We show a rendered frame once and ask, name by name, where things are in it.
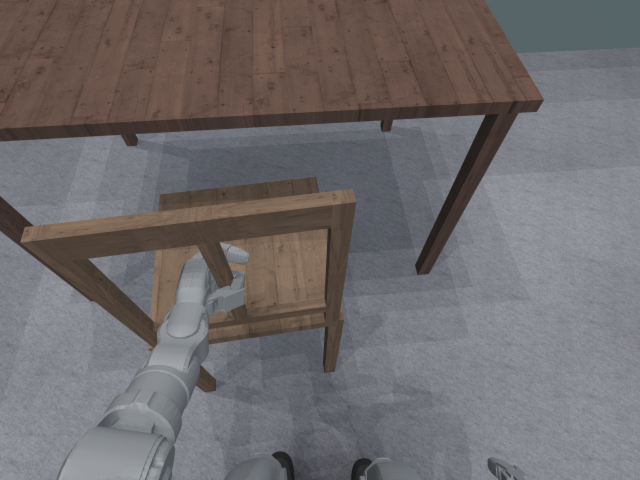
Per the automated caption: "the robot right shin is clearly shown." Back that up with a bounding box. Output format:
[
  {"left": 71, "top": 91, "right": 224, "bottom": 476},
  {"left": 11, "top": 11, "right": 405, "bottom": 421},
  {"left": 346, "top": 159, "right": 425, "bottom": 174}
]
[{"left": 365, "top": 458, "right": 392, "bottom": 471}]

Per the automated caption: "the robot right foot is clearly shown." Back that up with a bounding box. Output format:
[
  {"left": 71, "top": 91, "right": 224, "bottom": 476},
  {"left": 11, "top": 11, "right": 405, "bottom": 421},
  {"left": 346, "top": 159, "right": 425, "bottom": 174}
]
[{"left": 351, "top": 458, "right": 372, "bottom": 480}]

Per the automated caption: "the table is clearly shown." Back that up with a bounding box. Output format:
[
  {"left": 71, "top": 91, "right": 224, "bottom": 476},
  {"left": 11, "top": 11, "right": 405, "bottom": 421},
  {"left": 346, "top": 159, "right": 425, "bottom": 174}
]
[{"left": 0, "top": 0, "right": 544, "bottom": 301}]

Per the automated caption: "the chair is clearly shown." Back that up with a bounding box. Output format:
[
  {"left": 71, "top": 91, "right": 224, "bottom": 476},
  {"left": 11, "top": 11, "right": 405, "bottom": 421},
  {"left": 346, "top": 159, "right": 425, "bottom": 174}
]
[{"left": 20, "top": 177, "right": 356, "bottom": 392}]

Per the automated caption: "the left robot hand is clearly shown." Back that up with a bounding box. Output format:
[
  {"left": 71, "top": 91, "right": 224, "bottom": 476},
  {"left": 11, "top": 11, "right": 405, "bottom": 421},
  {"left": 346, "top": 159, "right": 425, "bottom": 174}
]
[{"left": 174, "top": 242, "right": 250, "bottom": 316}]

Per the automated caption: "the robot left upper arm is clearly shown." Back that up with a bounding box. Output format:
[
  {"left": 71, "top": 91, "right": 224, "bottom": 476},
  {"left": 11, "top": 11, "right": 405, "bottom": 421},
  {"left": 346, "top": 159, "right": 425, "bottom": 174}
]
[{"left": 62, "top": 426, "right": 175, "bottom": 480}]

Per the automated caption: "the right robot hand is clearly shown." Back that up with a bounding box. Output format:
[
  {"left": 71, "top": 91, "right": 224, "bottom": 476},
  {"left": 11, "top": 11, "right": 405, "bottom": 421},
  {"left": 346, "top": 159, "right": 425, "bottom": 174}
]
[{"left": 488, "top": 457, "right": 527, "bottom": 480}]

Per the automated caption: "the left robot forearm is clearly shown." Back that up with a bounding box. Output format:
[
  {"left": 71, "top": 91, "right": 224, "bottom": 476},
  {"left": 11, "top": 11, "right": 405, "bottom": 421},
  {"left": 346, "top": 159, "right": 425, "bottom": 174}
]
[{"left": 56, "top": 302, "right": 209, "bottom": 480}]

